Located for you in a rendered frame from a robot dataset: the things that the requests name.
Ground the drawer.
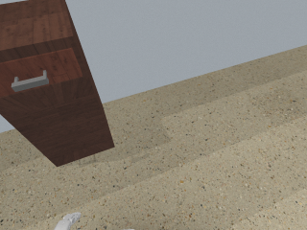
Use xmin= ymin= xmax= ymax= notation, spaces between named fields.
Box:
xmin=0 ymin=48 xmax=83 ymax=97

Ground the robot left hand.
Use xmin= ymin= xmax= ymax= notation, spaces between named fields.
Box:
xmin=54 ymin=212 xmax=81 ymax=230

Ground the handle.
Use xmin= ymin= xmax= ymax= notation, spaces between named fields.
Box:
xmin=12 ymin=70 xmax=49 ymax=92

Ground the cabinet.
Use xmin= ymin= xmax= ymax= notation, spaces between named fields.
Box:
xmin=0 ymin=0 xmax=115 ymax=167

